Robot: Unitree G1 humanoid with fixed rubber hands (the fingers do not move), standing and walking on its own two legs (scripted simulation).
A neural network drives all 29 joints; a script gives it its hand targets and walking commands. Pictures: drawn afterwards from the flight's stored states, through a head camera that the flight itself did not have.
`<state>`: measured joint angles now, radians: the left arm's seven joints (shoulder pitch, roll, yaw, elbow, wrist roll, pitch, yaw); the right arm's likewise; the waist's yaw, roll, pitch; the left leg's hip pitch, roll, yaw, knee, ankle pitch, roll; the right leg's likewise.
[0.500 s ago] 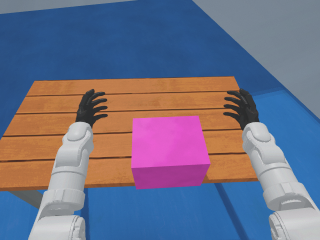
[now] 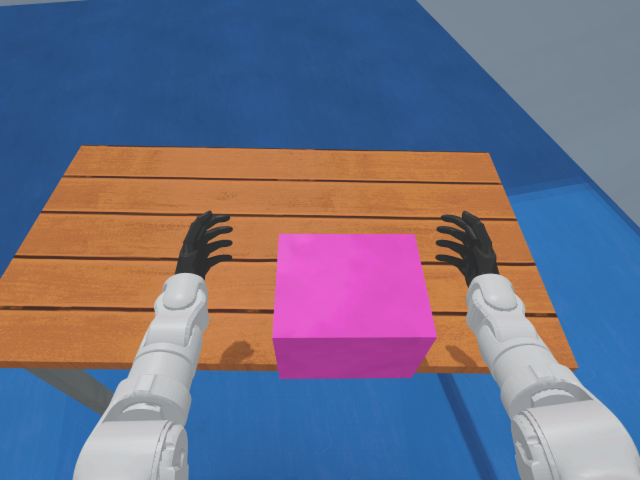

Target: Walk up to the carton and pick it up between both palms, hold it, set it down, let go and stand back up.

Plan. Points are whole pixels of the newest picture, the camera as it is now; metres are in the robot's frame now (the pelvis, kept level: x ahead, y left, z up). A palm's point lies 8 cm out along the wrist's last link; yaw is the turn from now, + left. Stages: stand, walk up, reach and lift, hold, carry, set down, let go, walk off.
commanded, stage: reach and lift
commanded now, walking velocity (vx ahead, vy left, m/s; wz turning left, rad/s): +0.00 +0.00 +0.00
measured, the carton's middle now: (346, 307) +0.36 +0.00 -0.05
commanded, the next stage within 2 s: none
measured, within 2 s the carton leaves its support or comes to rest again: neither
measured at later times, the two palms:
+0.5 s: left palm (213, 282) +0.37 +0.20 -0.01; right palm (471, 285) +0.39 -0.17 +0.00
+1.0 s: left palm (245, 289) +0.36 +0.15 -0.01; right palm (450, 300) +0.36 -0.14 -0.01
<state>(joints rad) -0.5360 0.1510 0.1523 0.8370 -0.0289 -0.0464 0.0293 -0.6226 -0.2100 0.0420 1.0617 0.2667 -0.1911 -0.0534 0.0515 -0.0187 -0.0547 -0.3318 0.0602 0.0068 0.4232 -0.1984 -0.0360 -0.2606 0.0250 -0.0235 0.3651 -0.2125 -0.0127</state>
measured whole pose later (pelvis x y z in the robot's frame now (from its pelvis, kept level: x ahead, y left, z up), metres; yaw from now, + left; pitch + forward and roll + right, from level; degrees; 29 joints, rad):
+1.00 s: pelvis -0.03 +0.00 -0.02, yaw -1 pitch +17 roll -1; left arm -0.72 0.01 0.39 1.28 0.15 -0.56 0.13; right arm -0.72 0.00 -0.34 1.22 -0.21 -0.49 -0.11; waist 0.00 0.02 -0.13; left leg -0.66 0.05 0.00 0.58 -0.21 -0.03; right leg -0.61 0.02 -0.02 0.56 -0.24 -0.01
